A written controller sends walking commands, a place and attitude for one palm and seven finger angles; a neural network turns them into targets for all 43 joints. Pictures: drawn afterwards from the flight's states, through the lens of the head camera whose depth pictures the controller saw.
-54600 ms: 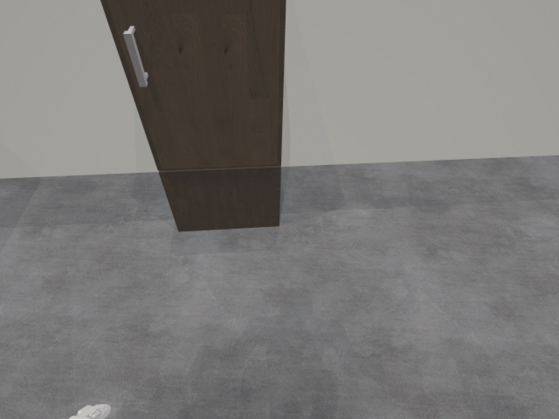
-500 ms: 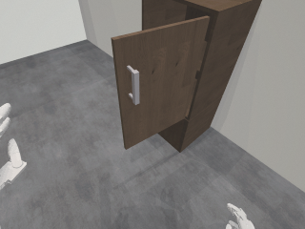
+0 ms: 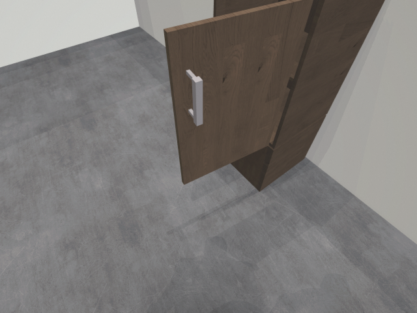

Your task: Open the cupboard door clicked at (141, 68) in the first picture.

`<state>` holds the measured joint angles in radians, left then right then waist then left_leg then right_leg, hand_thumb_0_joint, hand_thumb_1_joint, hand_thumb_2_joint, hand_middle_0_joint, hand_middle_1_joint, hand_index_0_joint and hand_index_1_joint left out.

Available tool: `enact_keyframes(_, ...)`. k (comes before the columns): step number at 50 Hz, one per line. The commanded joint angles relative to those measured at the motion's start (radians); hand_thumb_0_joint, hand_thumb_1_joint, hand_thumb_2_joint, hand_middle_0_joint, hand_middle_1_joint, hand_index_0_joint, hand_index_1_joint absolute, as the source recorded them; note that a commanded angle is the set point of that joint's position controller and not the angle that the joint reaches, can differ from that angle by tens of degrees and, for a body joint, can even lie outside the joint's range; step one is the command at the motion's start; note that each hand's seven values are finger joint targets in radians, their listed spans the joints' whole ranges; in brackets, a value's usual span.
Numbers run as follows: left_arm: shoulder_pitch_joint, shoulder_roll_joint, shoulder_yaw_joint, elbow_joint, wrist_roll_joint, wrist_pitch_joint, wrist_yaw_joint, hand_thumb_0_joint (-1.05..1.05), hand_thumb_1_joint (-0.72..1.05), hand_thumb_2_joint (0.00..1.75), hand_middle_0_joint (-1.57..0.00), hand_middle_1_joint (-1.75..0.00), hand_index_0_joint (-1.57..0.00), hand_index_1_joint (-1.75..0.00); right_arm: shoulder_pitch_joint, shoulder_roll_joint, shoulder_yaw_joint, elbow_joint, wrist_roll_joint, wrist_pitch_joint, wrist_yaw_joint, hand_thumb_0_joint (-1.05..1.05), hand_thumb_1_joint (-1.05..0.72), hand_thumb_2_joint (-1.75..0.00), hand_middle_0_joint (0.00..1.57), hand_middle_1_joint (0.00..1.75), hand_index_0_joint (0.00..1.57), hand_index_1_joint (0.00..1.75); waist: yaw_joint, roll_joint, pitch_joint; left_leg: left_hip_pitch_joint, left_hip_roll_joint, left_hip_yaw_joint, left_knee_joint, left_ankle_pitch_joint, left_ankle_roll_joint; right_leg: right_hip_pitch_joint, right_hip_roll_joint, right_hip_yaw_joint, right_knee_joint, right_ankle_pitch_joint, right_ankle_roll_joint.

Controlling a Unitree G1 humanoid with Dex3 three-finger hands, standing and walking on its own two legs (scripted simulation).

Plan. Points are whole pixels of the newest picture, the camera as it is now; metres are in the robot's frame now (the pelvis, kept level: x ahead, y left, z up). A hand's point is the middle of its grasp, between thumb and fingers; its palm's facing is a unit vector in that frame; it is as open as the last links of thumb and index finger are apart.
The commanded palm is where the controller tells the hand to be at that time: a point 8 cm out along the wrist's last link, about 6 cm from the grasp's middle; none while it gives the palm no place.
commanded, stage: let the arm hang, fingers relaxed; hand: left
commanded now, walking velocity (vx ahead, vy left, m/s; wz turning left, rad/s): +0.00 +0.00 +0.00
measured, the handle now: (194, 98) +0.60 +0.08 +0.05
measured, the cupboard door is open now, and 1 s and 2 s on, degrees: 82 82 82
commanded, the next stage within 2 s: look to check the result in 0.62 s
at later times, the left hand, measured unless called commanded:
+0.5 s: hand out of the picture +0.06 +0.20 -0.17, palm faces +0.01 -0.97 -0.24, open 7.3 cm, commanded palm none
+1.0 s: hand out of the picture +0.08 +0.24 -0.15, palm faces -0.01 -0.95 -0.32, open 7.3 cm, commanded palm none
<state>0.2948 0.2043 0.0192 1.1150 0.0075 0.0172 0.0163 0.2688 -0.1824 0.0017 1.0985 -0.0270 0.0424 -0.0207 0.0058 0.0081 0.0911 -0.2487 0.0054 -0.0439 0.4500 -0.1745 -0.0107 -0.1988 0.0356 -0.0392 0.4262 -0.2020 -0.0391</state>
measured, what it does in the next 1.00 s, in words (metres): stands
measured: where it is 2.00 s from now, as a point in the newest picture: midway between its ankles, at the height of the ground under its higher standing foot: outside the picture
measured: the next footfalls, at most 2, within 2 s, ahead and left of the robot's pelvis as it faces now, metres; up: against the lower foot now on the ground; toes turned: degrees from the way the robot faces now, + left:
none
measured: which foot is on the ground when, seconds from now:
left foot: down 0.00-1.00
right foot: down 0.00-1.00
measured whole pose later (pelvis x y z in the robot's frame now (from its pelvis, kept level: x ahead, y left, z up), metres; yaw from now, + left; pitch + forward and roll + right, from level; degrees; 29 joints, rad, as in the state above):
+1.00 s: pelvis +0.02 +0.00 +0.01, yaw +0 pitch -2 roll +0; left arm 0.11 0.29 0.03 1.14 0.01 -0.02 0.01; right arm 0.11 -0.30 -0.01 1.12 -0.03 0.01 -0.01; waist 0.00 0.02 0.09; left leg -0.16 -0.01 -0.03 0.34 -0.15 0.00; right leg -0.13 0.02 -0.03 0.35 -0.19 -0.03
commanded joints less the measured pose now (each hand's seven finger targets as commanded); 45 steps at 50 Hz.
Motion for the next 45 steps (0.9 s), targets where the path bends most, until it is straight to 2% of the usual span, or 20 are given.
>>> enact_keyframes(1, -0.036, 0.129, 0.018, -0.026, 0.000, -0.025, 0.008, 0.00, 0.90, 0.90, -0.20, -0.30, -0.20, -0.30, 0.029, -0.105, -0.026, -0.024, 0.005, -0.027, -0.009, 0.00, -0.90, -0.90, 0.20, 0.30, 0.20, 0.30, -0.020, 0.006, -0.043, 0.046, 0.061, -0.047, -0.084, -0.041, 0.043, -0.052, -0.128, 0.137, -0.158, -0.147, -0.030)
enact_keyframes(9, -0.040, 0.131, 0.025, -0.004, 0.001, -0.020, 0.012, 0.00, 0.90, 0.90, -0.20, -0.30, -0.20, -0.30, 0.046, -0.109, -0.031, 0.000, 0.001, -0.028, -0.009, 0.00, -0.90, -0.90, 0.20, 0.30, 0.20, 0.30, -0.015, -0.014, -0.016, 0.021, 0.061, -0.057, -0.106, -0.081, 0.045, -0.061, -0.126, 0.131, -0.144, -0.188, -0.032)
enact_keyframes(10, -0.036, 0.133, 0.027, -0.003, 0.001, -0.021, 0.012, 0.00, 0.90, 0.90, -0.20, -0.30, -0.20, -0.30, 0.041, -0.113, -0.032, -0.002, 0.002, -0.029, -0.010, 0.00, -0.90, -0.90, 0.20, 0.30, 0.20, 0.30, -0.012, 0.006, -0.016, 0.023, 0.063, -0.059, -0.109, -0.080, 0.047, -0.063, -0.124, 0.127, -0.138, -0.185, -0.032)
enact_keyframes(11, -0.041, 0.134, 0.028, -0.003, 0.002, -0.020, 0.012, 0.00, 0.90, 0.90, -0.20, -0.30, -0.20, -0.30, 0.040, -0.105, -0.032, 0.000, 0.001, -0.030, -0.008, 0.00, -0.90, -0.90, 0.20, 0.30, 0.20, 0.30, -0.012, -0.004, -0.024, 0.017, 0.064, -0.063, -0.115, -0.088, 0.047, -0.053, -0.125, 0.128, -0.135, -0.182, -0.030)
enact_keyframes(18, -0.071, 0.138, 0.033, -0.016, 0.005, -0.023, 0.011, 0.00, 0.90, 0.90, -0.20, -0.30, -0.20, -0.30, 0.008, -0.117, -0.036, -0.008, -0.003, -0.036, -0.006, 0.00, -0.90, -0.90, 0.20, 0.30, 0.20, 0.30, -0.008, 0.032, -0.007, -0.013, 0.070, -0.084, -0.151, -0.117, 0.047, -0.040, -0.119, 0.123, -0.112, -0.152, -0.025)
enact_keyframes(23, -0.096, 0.153, 0.037, -0.027, 0.007, -0.031, 0.009, 0.00, 0.90, 0.90, -0.20, -0.30, -0.20, -0.30, -0.026, -0.142, -0.042, -0.018, -0.002, -0.044, -0.004, 0.00, -0.90, -0.90, 0.20, 0.30, 0.20, 0.30, -0.006, 0.021, -0.024, 0.005, 0.075, -0.086, -0.155, -0.074, 0.048, -0.020, -0.124, 0.125, -0.110, -0.099, -0.023)
enact_keyframes(25, -0.109, 0.170, 0.039, -0.032, 0.007, -0.038, 0.008, 0.00, 0.90, 0.90, -0.20, -0.30, -0.20, -0.30, -0.036, -0.158, -0.046, -0.023, 0.002, -0.047, -0.004, 0.00, -0.90, -0.90, 0.20, 0.30, 0.20, 0.30, -0.008, -0.010, -0.040, 0.030, 0.072, -0.075, -0.138, -0.028, 0.046, -0.016, -0.128, 0.129, -0.121, -0.083, -0.023)
enact_keyframes(30, -0.140, 0.191, 0.041, -0.039, 0.006, -0.044, 0.007, 0.00, 0.90, 0.90, -0.20, -0.30, -0.20, -0.30, -0.074, -0.186, -0.047, -0.024, 0.003, -0.051, -0.004, 0.00, -0.90, -0.90, 0.20, 0.30, 0.20, 0.30, -0.011, 0.023, -0.061, 0.065, 0.078, -0.073, -0.134, 0.038, 0.043, 0.000, -0.136, 0.129, -0.125, -0.031, -0.023)
enact_keyframes(38, -0.181, 0.235, 0.037, -0.032, 0.003, -0.049, 0.004, 0.00, 0.90, 0.90, -0.20, -0.30, -0.20, -0.30, -0.120, -0.233, -0.045, -0.022, 0.004, -0.052, -0.001, 0.00, -0.90, -0.90, 0.20, 0.30, 0.20, 0.30, -0.017, -0.004, -0.096, 0.108, 0.086, -0.071, -0.140, 0.084, 0.040, 0.035, -0.145, 0.134, -0.144, 0.022, -0.020)
enact_keyframes(45, -0.197, 0.264, 0.035, -0.027, 0.003, -0.050, 0.002, 0.00, 0.90, 0.90, -0.20, -0.30, -0.20, -0.30, -0.161, -0.273, -0.041, -0.025, 0.007, -0.053, 0.000, 0.00, -0.90, -0.90, 0.20, 0.30, 0.20, 0.30, -0.011, 0.008, -0.101, 0.129, 0.092, -0.074, -0.152, 0.101, 0.039, 0.049, -0.148, 0.134, -0.158, 0.043, -0.018)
